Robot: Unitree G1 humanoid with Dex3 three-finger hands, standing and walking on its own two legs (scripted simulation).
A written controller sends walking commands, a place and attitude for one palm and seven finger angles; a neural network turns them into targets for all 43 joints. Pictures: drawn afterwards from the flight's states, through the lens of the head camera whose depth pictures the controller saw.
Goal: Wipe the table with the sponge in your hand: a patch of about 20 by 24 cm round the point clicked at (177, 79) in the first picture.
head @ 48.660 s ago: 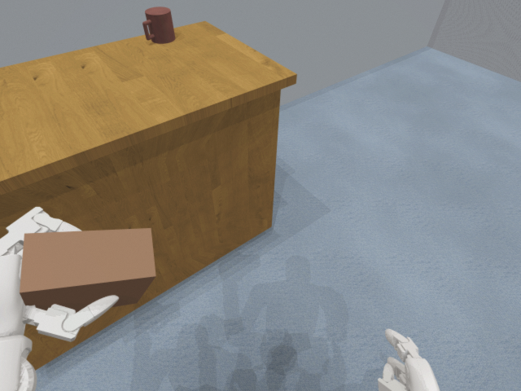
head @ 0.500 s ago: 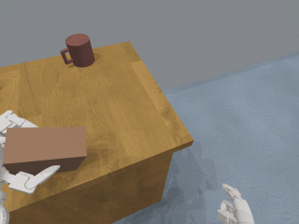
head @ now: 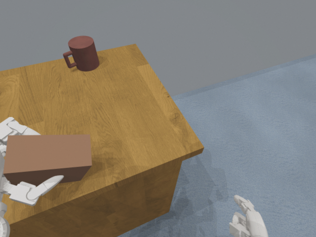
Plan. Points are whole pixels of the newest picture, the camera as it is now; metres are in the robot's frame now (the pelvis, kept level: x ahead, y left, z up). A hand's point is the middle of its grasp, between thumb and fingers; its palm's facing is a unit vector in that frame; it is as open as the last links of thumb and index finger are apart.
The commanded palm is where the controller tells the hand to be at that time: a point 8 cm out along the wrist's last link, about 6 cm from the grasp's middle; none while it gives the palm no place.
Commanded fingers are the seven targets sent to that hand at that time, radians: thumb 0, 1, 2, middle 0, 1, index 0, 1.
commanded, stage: shuffle to correct the standing spot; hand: left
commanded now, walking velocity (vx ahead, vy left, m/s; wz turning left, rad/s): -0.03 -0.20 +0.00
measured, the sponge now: (62, 161) +0.23 +0.20 +0.14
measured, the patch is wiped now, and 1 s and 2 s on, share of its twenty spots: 0.00 0.00 0.00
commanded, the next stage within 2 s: come to a stop and stand still in 0.64 s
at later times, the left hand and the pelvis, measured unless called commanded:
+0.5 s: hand (28, 163) +0.21 +0.25 +0.16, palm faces +0.37 -0.85 -0.38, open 9.9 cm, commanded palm +0.16 +0.28 +0.18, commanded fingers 0.00 0.10 1.30 -1.20 -1.60 -1.20 -1.60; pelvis +0.00 +0.00 +0.00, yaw +0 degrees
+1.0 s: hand (26, 158) +0.22 +0.25 +0.16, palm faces +0.34 -0.85 -0.41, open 9.9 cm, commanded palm +0.15 +0.29 +0.18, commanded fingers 0.00 0.10 1.30 -1.20 -1.60 -1.20 -1.60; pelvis -0.02 +0.01 +0.00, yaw -2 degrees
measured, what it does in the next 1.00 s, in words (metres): stands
